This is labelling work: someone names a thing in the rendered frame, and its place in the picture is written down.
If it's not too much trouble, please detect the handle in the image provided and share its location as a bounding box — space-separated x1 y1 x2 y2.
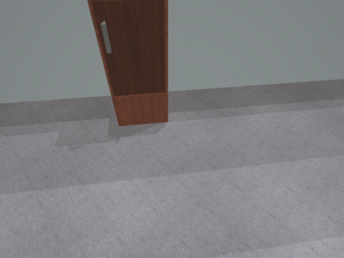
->
101 20 112 54

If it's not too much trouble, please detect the cupboard door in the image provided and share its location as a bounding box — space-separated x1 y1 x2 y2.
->
91 0 166 96

